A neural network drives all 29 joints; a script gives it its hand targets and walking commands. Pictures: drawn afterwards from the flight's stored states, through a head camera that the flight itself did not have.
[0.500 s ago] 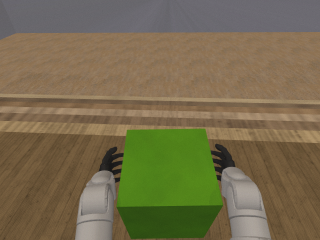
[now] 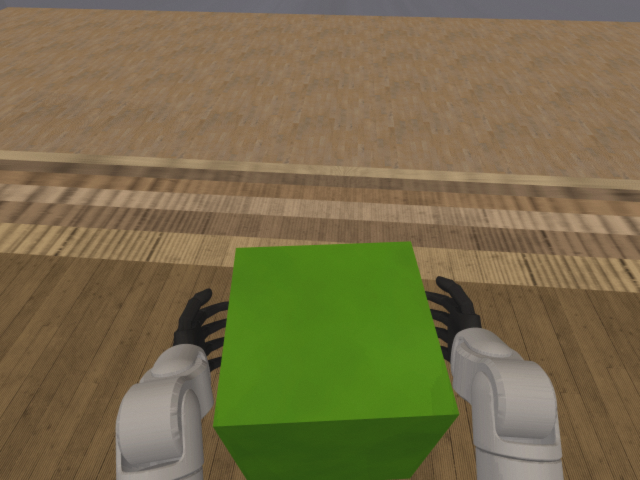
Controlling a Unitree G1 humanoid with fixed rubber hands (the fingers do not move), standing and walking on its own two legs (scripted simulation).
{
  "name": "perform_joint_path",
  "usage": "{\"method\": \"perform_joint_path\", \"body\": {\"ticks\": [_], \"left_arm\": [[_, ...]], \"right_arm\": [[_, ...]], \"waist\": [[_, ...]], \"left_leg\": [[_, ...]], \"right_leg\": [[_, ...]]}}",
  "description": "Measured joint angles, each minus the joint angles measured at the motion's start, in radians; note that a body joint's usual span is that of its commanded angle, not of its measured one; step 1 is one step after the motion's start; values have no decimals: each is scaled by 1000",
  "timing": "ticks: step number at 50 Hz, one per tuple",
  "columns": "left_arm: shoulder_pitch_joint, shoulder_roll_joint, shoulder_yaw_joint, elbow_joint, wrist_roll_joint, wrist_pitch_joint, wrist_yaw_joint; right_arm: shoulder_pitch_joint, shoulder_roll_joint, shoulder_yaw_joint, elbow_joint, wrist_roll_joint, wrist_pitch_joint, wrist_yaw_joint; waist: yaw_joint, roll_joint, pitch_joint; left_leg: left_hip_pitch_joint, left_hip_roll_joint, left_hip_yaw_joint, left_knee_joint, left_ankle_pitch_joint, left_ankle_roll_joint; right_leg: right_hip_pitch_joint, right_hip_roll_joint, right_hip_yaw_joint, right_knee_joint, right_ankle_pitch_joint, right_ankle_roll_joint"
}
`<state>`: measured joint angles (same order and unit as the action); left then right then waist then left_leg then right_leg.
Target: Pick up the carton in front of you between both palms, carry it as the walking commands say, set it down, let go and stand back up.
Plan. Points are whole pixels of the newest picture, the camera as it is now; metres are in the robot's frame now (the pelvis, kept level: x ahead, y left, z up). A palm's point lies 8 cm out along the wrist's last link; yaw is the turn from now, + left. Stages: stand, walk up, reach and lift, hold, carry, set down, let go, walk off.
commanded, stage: carry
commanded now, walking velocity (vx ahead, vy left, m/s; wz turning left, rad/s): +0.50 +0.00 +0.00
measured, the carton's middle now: (327, 369) +0.28 +0.01 +0.02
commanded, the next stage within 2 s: none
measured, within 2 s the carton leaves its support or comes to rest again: neither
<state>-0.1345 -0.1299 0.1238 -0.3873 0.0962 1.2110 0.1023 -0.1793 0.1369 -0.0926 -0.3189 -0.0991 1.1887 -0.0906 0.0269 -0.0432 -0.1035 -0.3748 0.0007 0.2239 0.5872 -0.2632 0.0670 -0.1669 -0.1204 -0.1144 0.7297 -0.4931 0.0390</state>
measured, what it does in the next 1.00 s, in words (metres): walks ahead: right foot, then left foot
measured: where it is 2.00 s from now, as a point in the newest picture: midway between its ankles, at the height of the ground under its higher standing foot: (322, 253)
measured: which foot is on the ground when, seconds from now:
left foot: down 0.00-0.38, up 0.40-0.86, down 0.88-1.00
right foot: up 0.00-0.34, down 0.36-0.88, up 0.90-1.00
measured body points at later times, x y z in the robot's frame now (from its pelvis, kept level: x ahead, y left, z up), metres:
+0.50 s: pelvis +0.32 -0.03 +0.01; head +0.33 -0.04 +0.46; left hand +0.57 +0.14 +0.06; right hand +0.61 -0.16 +0.06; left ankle +0.18 +0.07 -0.62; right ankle +0.39 -0.08 -0.72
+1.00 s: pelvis +0.65 +0.03 -0.01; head +0.68 +0.04 +0.44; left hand +1.00 +0.18 +0.09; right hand +0.99 -0.13 +0.10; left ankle +0.73 +0.09 -0.72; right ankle +0.49 -0.09 -0.61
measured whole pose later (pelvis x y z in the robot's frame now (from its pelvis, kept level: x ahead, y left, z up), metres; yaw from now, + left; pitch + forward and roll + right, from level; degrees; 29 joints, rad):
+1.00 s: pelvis +0.65 +0.03 -0.01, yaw +1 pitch +3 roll +0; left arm -0.48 -0.02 0.16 -0.14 0.06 1.25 0.11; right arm -0.48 0.07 -0.15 -0.13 -0.08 1.24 -0.13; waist -0.05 -0.02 -0.01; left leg -0.48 0.00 0.21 0.62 -0.20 0.11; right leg -0.35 -0.02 -0.04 1.28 -0.44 -0.04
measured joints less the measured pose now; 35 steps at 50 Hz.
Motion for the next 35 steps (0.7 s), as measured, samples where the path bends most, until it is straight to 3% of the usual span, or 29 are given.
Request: {"method": "perform_joint_path", "body": {"ticks": [3,5,10,14,16,18,19,21,22,24,29,35], "left_arm": [[-5,-1,6,22,-5,12,-2],[-12,-1,-4,36,-3,15,-5],[-23,-3,-27,33,12,2,-14],[-8,-2,-35,23,25,-1,-18],[0,-1,-38,26,28,0,-19],[1,-1,-41,42,28,0,-19],[-2,-2,-44,64,30,-8,-19],[-12,-2,-43,106,31,-18,-20],[-12,-3,-41,117,30,-21,-19],[3,-2,-37,118,25,-27,-19],[45,2,-35,89,13,-53,-17],[49,2,-39,52,2,-60,-17]], "right_arm": [[10,-2,8,3,-14,16,-1],[22,-3,1,-12,-17,26,-1],[26,-4,-20,-46,-9,26,-2],[24,-4,-21,-35,-2,20,1],[28,-4,-18,-28,-3,21,3],[37,-6,-19,-21,-7,23,4],[36,-6,-27,-9,-8,20,5],[34,-6,-38,19,-13,13,7],[36,-6,-37,28,-16,12,7],[43,-7,-25,36,-21,8,8],[67,-8,7,31,-27,-23,12],[89,-9,21,-20,-27,-33,10]], "waist": [[-17,41,-6],[-33,60,-9],[-68,75,-8],[-70,66,-7],[-66,70,0],[-55,71,7],[-42,86,11],[-19,85,29],[-11,78,40],[1,67,56],[16,43,53],[-1,39,15]], "left_leg": [[84,5,-8,-61,-67,9],[152,6,-18,-141,-54,-7],[317,17,-46,-293,-66,-20],[444,26,-56,-339,-130,-50],[499,41,-61,-314,-187,-69],[508,67,-53,-170,-267,-82],[462,95,-59,-21,-248,-80],[295,88,-140,345,-206,-71],[208,76,-167,484,-182,-61],[62,70,-177,612,-120,-44],[-155,94,-146,458,-12,-46],[-236,108,-103,168,112,-67]], "right_leg": [[-176,40,30,325,15,-29],[-270,48,18,361,72,-40],[-424,53,-14,148,224,-35],[-444,64,-74,-106,365,-48],[-410,82,-119,-185,421,-61],[-338,103,-155,-234,415,-83],[-336,110,-167,-188,402,-121],[-321,107,-177,-137,340,-164],[-296,105,-178,-152,326,-167],[-238,107,-175,-215,322,-158],[-93,106,-152,-364,310,-142],[71,105,-124,-461,243,-109]]}}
